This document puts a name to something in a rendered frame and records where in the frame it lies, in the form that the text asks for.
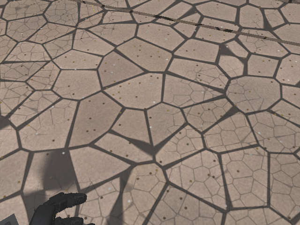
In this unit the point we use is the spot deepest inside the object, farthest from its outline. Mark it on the robot left hand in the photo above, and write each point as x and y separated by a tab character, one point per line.
45	214

